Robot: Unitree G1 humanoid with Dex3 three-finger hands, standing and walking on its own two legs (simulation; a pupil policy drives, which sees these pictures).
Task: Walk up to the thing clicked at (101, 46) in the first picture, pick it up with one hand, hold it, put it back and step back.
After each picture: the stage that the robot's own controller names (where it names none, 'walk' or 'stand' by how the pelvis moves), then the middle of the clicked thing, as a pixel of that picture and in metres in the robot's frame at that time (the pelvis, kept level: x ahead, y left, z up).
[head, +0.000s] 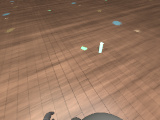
stand; (100, 48) +1.58 -0.18 -0.66
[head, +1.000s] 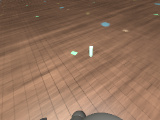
walk; (91, 51) +1.46 +0.13 -0.64
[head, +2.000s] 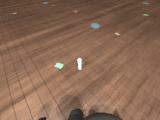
walk; (79, 64) +0.96 +0.25 -0.63
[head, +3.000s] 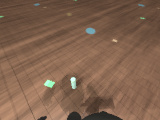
walk; (73, 83) +0.59 +0.24 -0.64
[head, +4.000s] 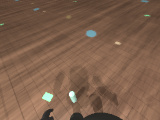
stand; (73, 97) +0.39 +0.26 -0.63
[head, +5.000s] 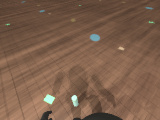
stand; (75, 101) +0.37 +0.21 -0.65
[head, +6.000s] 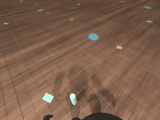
stand; (73, 99) +0.39 +0.23 -0.66
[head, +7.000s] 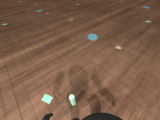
stand; (72, 100) +0.38 +0.25 -0.66
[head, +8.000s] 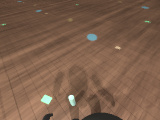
stand; (72, 100) +0.37 +0.25 -0.66
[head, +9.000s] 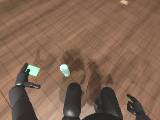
go down; (65, 71) +0.42 +0.26 -0.40
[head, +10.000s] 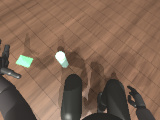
go down; (63, 60) +0.45 +0.29 -0.27
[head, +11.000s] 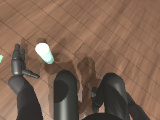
close in; (46, 55) +0.42 +0.32 -0.18
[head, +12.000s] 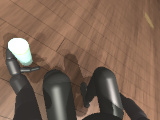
close; (23, 54) +0.42 +0.34 -0.15
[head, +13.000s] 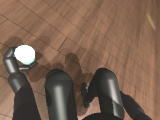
lift; (27, 57) +0.38 +0.33 -0.15
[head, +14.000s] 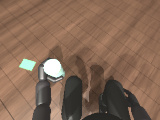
lift; (57, 71) +0.32 +0.25 -0.01
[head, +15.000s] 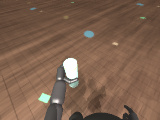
hold; (72, 75) +0.32 +0.15 +0.07
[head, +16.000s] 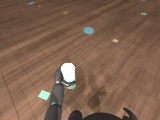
hold; (69, 78) +0.32 +0.16 +0.03
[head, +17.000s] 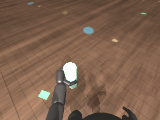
crouch; (71, 77) +0.33 +0.15 +0.02
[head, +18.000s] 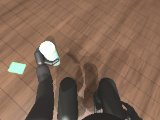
crouch; (52, 56) +0.44 +0.25 -0.05
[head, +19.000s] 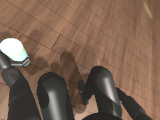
lower; (19, 55) +0.42 +0.32 -0.16
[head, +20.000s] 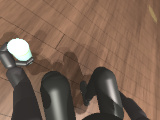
lower; (23, 54) +0.41 +0.32 -0.16
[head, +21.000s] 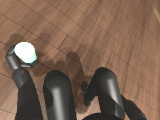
lower; (29, 57) +0.39 +0.31 -0.16
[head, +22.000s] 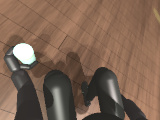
lower; (28, 58) +0.39 +0.32 -0.16
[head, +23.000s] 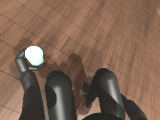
draw back; (36, 60) +0.39 +0.29 -0.15
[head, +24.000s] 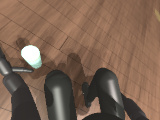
withdraw; (34, 59) +0.39 +0.30 -0.16
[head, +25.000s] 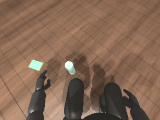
walk; (71, 68) +0.43 +0.23 -0.34
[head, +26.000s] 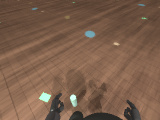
stand; (74, 100) +0.36 +0.20 -0.59
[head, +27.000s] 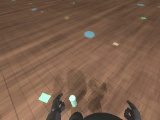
stand; (73, 101) +0.36 +0.21 -0.60
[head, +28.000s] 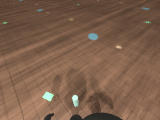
stand; (75, 101) +0.37 +0.20 -0.64
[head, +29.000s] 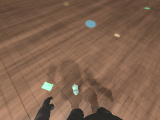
walk; (75, 90) +0.41 +0.17 -0.63
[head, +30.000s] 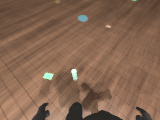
walk; (74, 75) +0.61 +0.25 -0.62
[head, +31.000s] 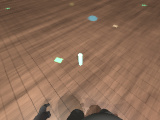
stand; (80, 59) +0.97 +0.24 -0.62
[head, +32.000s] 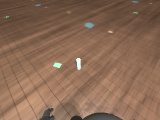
stand; (78, 64) +0.99 +0.26 -0.65
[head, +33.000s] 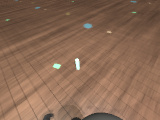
stand; (77, 64) +1.01 +0.28 -0.66
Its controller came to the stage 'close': yes
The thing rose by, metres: 0.68
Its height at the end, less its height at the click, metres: +0.00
